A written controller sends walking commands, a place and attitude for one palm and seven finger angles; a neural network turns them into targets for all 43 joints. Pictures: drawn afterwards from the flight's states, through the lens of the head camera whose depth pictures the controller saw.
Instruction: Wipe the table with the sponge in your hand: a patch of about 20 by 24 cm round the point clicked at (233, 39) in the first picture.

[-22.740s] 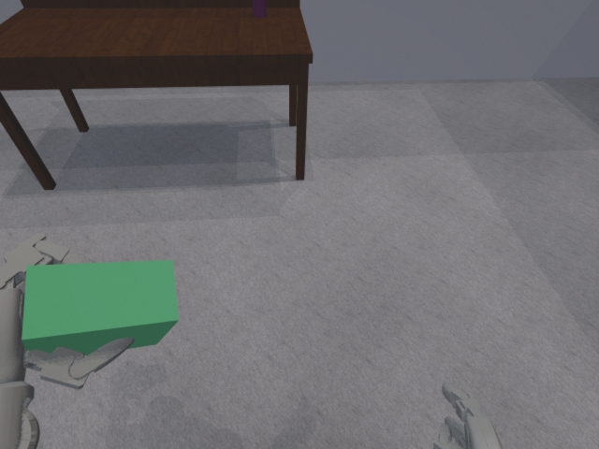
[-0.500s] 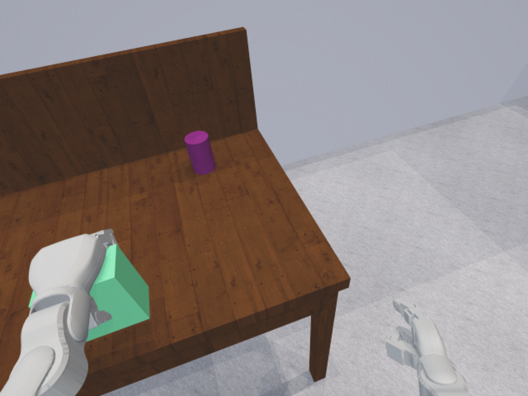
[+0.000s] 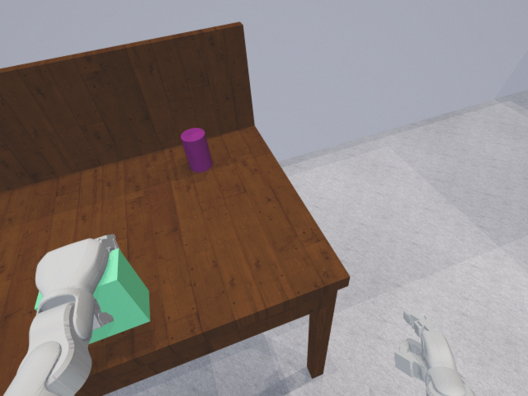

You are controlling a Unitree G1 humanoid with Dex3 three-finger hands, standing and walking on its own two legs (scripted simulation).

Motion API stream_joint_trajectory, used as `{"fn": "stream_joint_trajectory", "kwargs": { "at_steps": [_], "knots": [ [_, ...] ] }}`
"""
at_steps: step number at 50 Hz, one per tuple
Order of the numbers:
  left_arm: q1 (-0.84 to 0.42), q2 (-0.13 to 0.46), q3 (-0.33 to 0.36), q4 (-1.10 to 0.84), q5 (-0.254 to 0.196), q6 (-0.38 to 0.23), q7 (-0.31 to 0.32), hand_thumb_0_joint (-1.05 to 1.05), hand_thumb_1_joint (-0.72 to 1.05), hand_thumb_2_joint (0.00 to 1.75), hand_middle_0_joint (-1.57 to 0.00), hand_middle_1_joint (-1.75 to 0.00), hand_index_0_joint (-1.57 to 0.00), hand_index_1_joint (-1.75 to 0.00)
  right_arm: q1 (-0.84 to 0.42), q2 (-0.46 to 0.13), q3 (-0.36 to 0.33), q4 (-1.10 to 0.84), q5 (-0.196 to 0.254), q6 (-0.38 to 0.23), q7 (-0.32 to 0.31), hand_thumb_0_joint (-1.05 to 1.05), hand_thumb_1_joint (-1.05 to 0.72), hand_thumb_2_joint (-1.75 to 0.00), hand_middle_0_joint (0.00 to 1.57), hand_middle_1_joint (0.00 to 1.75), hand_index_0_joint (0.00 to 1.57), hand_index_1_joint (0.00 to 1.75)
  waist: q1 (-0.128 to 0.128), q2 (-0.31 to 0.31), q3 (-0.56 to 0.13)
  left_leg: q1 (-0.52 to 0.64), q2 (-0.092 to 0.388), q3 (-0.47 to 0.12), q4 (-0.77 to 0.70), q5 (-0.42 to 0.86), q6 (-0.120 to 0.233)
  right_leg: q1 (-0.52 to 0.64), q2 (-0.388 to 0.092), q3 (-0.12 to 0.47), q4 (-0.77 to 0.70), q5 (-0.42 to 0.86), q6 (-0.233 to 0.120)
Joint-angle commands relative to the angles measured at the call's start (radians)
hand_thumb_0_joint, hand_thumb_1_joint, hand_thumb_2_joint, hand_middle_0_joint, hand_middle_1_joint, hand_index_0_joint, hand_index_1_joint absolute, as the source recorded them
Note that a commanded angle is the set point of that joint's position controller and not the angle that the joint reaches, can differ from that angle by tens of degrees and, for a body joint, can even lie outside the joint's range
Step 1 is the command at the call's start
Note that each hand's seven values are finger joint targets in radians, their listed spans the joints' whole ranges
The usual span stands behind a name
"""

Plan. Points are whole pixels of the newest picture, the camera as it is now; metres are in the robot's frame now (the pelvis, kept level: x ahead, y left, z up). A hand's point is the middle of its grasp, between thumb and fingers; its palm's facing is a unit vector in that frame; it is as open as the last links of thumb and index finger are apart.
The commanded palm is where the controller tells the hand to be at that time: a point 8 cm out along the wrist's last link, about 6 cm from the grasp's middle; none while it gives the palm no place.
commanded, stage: move the sponge above the wiping area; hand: left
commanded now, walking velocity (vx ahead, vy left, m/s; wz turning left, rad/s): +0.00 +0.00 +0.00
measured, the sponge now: (105, 305) +0.23 +0.30 +0.01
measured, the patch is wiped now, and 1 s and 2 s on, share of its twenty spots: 0.00 0.00 0.00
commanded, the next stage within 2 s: lower the sponge onto the table in 1.56 s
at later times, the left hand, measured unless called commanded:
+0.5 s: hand (104, 281) +0.25 +0.31 +0.04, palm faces -0.07 -0.10 -0.99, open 9.9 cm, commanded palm +0.23 +0.30 +0.11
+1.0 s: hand (113, 278) +0.27 +0.31 +0.02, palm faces -0.09 -0.10 -0.99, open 9.9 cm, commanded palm +0.25 +0.29 +0.09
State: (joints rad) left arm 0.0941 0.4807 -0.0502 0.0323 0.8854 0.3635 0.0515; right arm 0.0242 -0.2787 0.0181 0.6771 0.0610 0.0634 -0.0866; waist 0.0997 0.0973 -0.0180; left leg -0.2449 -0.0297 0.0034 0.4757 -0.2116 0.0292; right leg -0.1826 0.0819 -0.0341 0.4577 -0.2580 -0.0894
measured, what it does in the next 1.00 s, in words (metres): stands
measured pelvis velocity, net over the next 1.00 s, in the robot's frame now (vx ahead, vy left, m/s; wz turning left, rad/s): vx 0.01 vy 0.02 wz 0.01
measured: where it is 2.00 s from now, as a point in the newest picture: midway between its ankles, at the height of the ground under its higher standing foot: outside the picture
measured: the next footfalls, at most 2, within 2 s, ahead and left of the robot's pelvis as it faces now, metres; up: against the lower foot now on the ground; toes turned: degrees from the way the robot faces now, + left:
none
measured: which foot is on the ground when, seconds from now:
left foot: down 0.00-1.00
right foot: down 0.00-1.00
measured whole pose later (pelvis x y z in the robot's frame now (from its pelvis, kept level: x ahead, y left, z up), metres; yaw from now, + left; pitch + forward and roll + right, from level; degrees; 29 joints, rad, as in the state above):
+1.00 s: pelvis +0.01 +0.02 +0.00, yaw +0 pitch +1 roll +0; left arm -0.01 0.40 -0.12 0.23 0.94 0.39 0.14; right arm 0.04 -0.26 0.01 0.69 0.07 0.11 -0.06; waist 0.08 0.08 -0.05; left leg -0.27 -0.05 0.00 0.48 -0.23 0.05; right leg -0.20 0.07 -0.03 0.45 -0.27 -0.07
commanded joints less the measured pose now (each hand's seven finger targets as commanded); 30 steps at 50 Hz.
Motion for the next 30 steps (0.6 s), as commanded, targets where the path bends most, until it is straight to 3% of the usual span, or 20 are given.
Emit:
{"fn": "stream_joint_trajectory", "kwargs": {
  "at_steps": [1,3,4,7,8,9,11,13,14,16,17,18,19,22,23,24,26,27,28,30],
  "knots": [
    [-0.241,0.220,0.124,-0.224,0.050,-0.034,0.071,0.00,0.10,1.30,-1.20,-1.60,-1.20,-1.60,-0.209,-0.079,-0.035,-0.179,-0.006,-0.065,0.002,0.00,-0.90,-0.90,0.20,0.30,0.20,0.30,0.007,-0.037,-0.233,0.112,-0.011,-0.088,-0.025,0.191,0.030,0.015,-0.073,0.157,-0.080,0.212,0.015],
    [-0.257,0.238,0.143,-0.210,0.063,-0.017,0.083,0.00,0.10,1.30,-1.20,-1.60,-1.20,-1.60,-0.233,-0.083,-0.030,-0.169,-0.006,-0.058,0.006,0.00,-0.90,-0.90,0.20,0.30,0.20,0.30,0.014,-0.027,-0.198,0.114,-0.010,-0.101,-0.038,0.179,0.024,-0.006,-0.061,0.173,-0.088,0.178,0.005],
    [-0.261,0.167,0.081,-0.224,0.057,-0.011,0.084,0.00,0.10,1.30,-1.20,-1.60,-1.20,-1.60,-0.221,-0.076,-0.033,-0.182,-0.002,-0.057,0.009,0.00,-0.90,-0.90,0.20,0.30,0.20,0.30,0.001,-0.021,-0.215,0.108,-0.003,-0.094,-0.042,0.177,0.025,0.005,-0.067,0.134,-0.077,0.177,0.012],
    [-0.237,0.193,0.106,-0.185,0.065,0.022,0.094,0.00,0.10,1.30,-1.20,-1.60,-1.20,-1.60,-0.223,-0.083,-0.032,-0.175,-0.002,-0.043,0.014,0.00,-0.90,-0.90,0.20,0.30,0.20,0.30,0.009,-0.064,-0.225,0.097,-0.004,-0.090,-0.042,0.204,0.020,0.026,-0.069,0.140,-0.073,0.225,0.013],
    [-0.216,0.216,0.132,-0.166,0.063,0.041,0.096,0.00,0.10,1.30,-1.20,-1.60,-1.20,-1.60,-0.243,-0.087,-0.028,-0.170,-0.001,-0.037,0.015,0.00,-0.90,-0.90,0.20,0.30,0.20,0.30,0.018,-0.050,-0.197,0.094,-0.007,-0.099,-0.052,0.189,0.018,0.021,-0.061,0.158,-0.080,0.202,0.005],
    [-0.249,0.173,0.084,-0.177,0.062,0.052,0.089,0.00,0.10,1.30,-1.20,-1.60,-1.20,-1.60,-0.244,-0.082,-0.023,-0.179,0.002,-0.032,0.016,0.00,-0.90,-0.90,0.20,0.30,0.20,0.30,0.007,-0.054,-0.208,0.089,-0.005,-0.092,-0.054,0.186,0.019,0.027,-0.066,0.132,-0.077,0.203,0.011],
    [-0.276,0.180,0.075,-0.133,0.062,0.069,0.080,0.00,0.10,1.30,-1.20,-1.60,-1.20,-1.60,-0.244,-0.083,-0.020,-0.174,0.005,-0.026,0.014,0.00,-0.90,-0.90,0.20,0.30,0.20,0.30,-0.001,-0.075,-0.182,0.082,-0.007,-0.092,-0.055,0.165,0.020,0.010,-0.067,0.138,-0.090,0.180,0.015],
    [-0.278,0.203,0.100,-0.150,0.065,0.067,0.077,0.00,0.10,1.30,-1.20,-1.60,-1.20,-1.60,-0.250,-0.085,-0.023,-0.172,0.004,-0.022,0.013,0.00,-0.90,-0.90,0.20,0.30,0.20,0.30,0.005,-0.046,-0.187,0.097,-0.008,-0.098,-0.057,0.163,0.021,0.008,-0.058,0.153,-0.090,0.168,0.006],
    [-0.290,0.148,0.043,-0.154,0.063,0.065,0.067,0.00,0.10,1.30,-1.20,-1.60,-1.20,-1.60,-0.247,-0.077,-0.017,-0.185,0.004,-0.022,0.011,0.00,-0.90,-0.90,0.20,0.30,0.20,0.30,-0.003,-0.050,-0.203,0.098,-0.011,-0.092,-0.052,0.169,0.025,0.021,-0.063,0.130,-0.087,0.184,0.012],
    [-0.314,0.185,0.071,-0.123,0.071,0.050,0.064,0.00,0.10,1.30,-1.20,-1.60,-1.20,-1.60,-0.230,-0.081,-0.020,-0.171,0.003,-0.022,0.011,0.00,-0.90,-0.90,0.20,0.30,0.20,0.30,-0.006,-0.068,-0.210,0.095,-0.009,-0.095,-0.048,0.171,0.024,0.015,-0.062,0.137,-0.088,0.187,0.013],
    [-0.332,0.152,0.037,-0.146,0.073,0.037,0.062,0.00,0.10,1.30,-1.20,-1.60,-1.20,-1.60,-0.228,-0.076,-0.021,-0.179,0.002,-0.024,0.011,0.00,-0.90,-0.90,0.20,0.30,0.20,0.30,-0.012,-0.054,-0.214,0.103,-0.008,-0.091,-0.044,0.179,0.026,0.010,-0.064,0.135,-0.086,0.201,0.015],
    [-0.328,0.197,0.085,-0.143,0.074,0.027,0.068,0.00,0.10,1.30,-1.20,-1.60,-1.20,-1.60,-0.225,-0.080,-0.023,-0.170,0.000,-0.025,0.010,0.00,-0.90,-0.90,0.20,0.30,0.20,0.30,-0.005,-0.036,-0.212,0.111,-0.009,-0.103,-0.045,0.177,0.025,0.004,-0.054,0.151,-0.087,0.187,0.006],
    [-0.339,0.159,0.050,-0.139,0.075,0.017,0.066,0.00,0.10,1.30,-1.20,-1.60,-1.20,-1.60,-0.217,-0.077,-0.024,-0.175,-0.001,-0.025,0.008,0.00,-0.90,-0.90,0.20,0.30,0.20,0.30,-0.012,-0.039,-0.230,0.113,-0.007,-0.093,-0.039,0.181,0.028,0.011,-0.058,0.127,-0.082,0.198,0.010],
    [-0.341,0.171,0.064,-0.102,0.081,0.004,0.075,0.00,0.10,1.30,-1.20,-1.60,-1.20,-1.60,-0.205,-0.080,-0.027,-0.165,0.000,-0.023,0.010,0.00,-0.90,-0.90,0.20,0.30,0.20,0.30,-0.010,-0.048,-0.224,0.100,-0.007,-0.095,-0.037,0.191,0.023,0.005,-0.061,0.134,-0.081,0.216,0.011],
    [-0.337,0.214,0.111,-0.086,0.080,0.004,0.083,0.00,0.10,1.30,-1.20,-1.60,-1.20,-1.60,-0.208,-0.086,-0.028,-0.156,-0.002,-0.021,0.009,0.00,-0.90,-0.90,0.20,0.30,0.20,0.30,-0.002,-0.042,-0.209,0.099,-0.007,-0.105,-0.042,0.179,0.021,-0.003,-0.051,0.149,-0.084,0.196,0.003],
    [-0.341,0.157,0.060,-0.092,0.075,0.001,0.084,0.00,0.10,1.30,-1.20,-1.60,-1.20,-1.60,-0.198,-0.079,-0.029,-0.167,0.002,-0.021,0.010,0.00,-0.90,-0.90,0.20,0.30,0.20,0.30,-0.014,-0.025,-0.214,0.093,-0.004,-0.098,-0.044,0.179,0.023,0.003,-0.057,0.119,-0.079,0.189,0.008],
    [-0.360,0.182,0.078,-0.056,0.081,0.001,0.091,0.00,0.10,1.30,-1.20,-1.60,-1.20,-1.60,-0.196,-0.084,-0.030,-0.158,0.003,-0.021,0.011,0.00,-0.90,-0.90,0.20,0.30,0.20,0.30,-0.010,-0.049,-0.215,0.091,-0.005,-0.100,-0.040,0.189,0.021,-0.004,-0.058,0.126,-0.081,0.202,0.008],
    [-0.366,0.157,0.055,-0.074,0.079,-0.003,0.094,0.00,0.10,1.30,-1.20,-1.60,-1.20,-1.60,-0.193,-0.083,-0.033,-0.162,0.003,-0.022,0.012,0.00,-0.90,-0.90,0.20,0.30,0.20,0.30,-0.013,-0.038,-0.241,0.100,-0.001,-0.100,-0.040,0.197,0.020,0.003,-0.060,0.120,-0.073,0.209,0.010],
    [-0.358,0.175,0.075,-0.084,0.080,-0.004,0.099,0.00,0.10,1.30,-1.20,-1.60,-1.20,-1.60,-0.199,-0.085,-0.035,-0.161,0.002,-0.024,0.013,0.00,-0.90,-0.90,0.20,0.30,0.20,0.30,-0.006,-0.012,-0.229,0.109,-0.001,-0.110,-0.043,0.191,0.019,-0.008,-0.052,0.133,-0.075,0.190,0.002],
    [-0.351,0.116,0.025,-0.078,0.073,-0.008,0.103,0.00,0.10,1.30,-1.20,-1.60,-1.20,-1.60,-0.183,-0.078,-0.037,-0.169,0.004,-0.030,0.017,0.00,-0.90,-0.90,0.20,0.30,0.20,0.30,-0.016,-0.014,-0.241,0.117,0.007,-0.112,-0.039,0.213,0.019,-0.011,-0.057,0.105,-0.068,0.204,0.007]
  ]
}}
